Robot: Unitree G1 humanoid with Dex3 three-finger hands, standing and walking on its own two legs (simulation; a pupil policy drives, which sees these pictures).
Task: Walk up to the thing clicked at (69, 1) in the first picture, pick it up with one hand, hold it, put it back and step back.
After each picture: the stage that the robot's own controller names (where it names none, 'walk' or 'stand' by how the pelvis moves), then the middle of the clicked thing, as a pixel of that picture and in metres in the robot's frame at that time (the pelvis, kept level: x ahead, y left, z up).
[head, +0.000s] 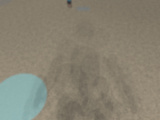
stand; (69, 3) +2.18 +0.21 -0.72
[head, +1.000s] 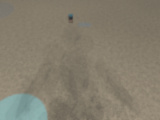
walk; (70, 18) +2.03 +0.16 -0.71
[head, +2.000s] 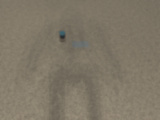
walk; (62, 36) +1.36 +0.16 -0.72
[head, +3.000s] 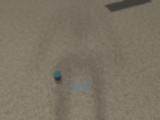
walk; (57, 77) +0.83 +0.22 -0.71
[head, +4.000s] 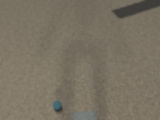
walk; (58, 107) +0.51 +0.20 -0.70
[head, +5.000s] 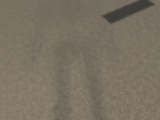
stand; out of the picture +0.38 +0.23 -0.71
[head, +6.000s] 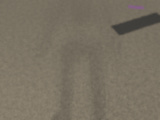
stand; out of the picture +0.31 +0.20 -0.71
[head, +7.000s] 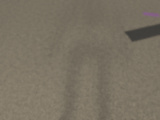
stand; out of the picture +0.32 +0.15 -0.72
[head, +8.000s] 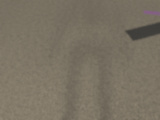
stand; out of the picture +0.31 +0.15 -0.72
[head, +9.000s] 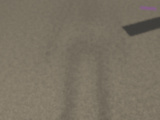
stand; out of the picture +0.32 +0.15 -0.72
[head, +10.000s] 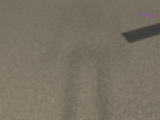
stand; out of the picture +0.31 +0.17 -0.73
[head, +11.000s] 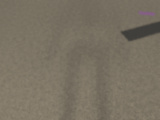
stand; out of the picture +0.31 +0.17 -0.73
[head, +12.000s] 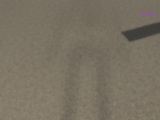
stand; out of the picture +0.31 +0.17 -0.73
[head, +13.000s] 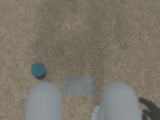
go down; (39, 71) +0.39 +0.18 -0.37
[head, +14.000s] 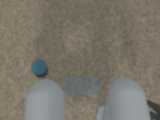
go down; (40, 69) +0.40 +0.18 -0.31
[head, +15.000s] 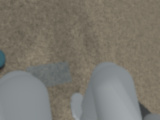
close in; out of the picture +0.40 +0.21 -0.23
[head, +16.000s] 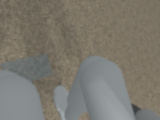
close; out of the picture +0.40 +0.22 -0.23
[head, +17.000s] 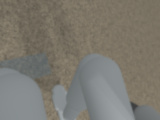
lift; out of the picture +0.39 +0.21 -0.23
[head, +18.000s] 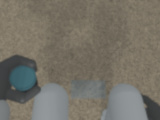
lift; (26, 82) +0.31 +0.20 -0.06
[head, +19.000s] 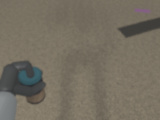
hold; (33, 86) +0.33 +0.17 +0.04
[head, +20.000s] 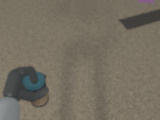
hold; (37, 90) +0.32 +0.17 +0.00
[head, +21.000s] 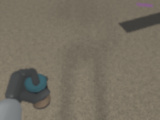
crouch; (38, 92) +0.32 +0.17 +0.00
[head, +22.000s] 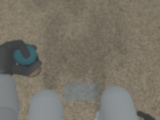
crouch; (28, 62) +0.40 +0.17 -0.09
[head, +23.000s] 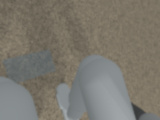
lower; out of the picture +0.43 +0.25 -0.22
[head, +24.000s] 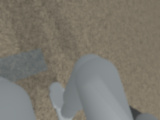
lower; out of the picture +0.43 +0.25 -0.23
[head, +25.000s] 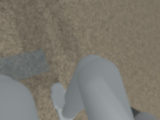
lower; out of the picture +0.42 +0.24 -0.23
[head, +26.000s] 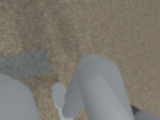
lower; out of the picture +0.42 +0.23 -0.23
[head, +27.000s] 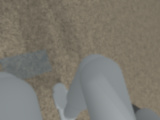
loosen; out of the picture +0.41 +0.22 -0.23
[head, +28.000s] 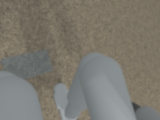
withdraw; out of the picture +0.40 +0.22 -0.23
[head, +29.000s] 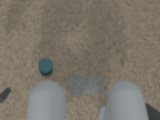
walk; (46, 68) +0.42 +0.16 -0.33
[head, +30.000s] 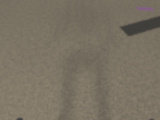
stand; out of the picture +0.34 +0.15 -0.66
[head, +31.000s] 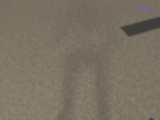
stand; out of the picture +0.34 +0.16 -0.67
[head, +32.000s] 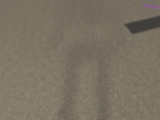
stand; out of the picture +0.34 +0.16 -0.68
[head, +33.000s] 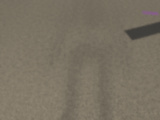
walk; out of the picture +0.36 +0.16 -0.72
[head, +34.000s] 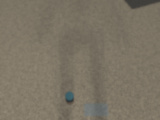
walk; (69, 98) +0.50 +0.09 -0.70
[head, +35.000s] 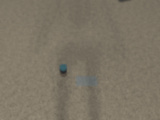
walk; (63, 70) +0.79 +0.13 -0.70
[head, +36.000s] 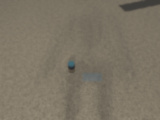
stand; (71, 67) +0.98 +0.14 -0.71
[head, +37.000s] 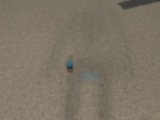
stand; (69, 66) +0.98 +0.15 -0.73
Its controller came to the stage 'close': yes
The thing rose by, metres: 0.71
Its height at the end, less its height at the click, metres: +0.00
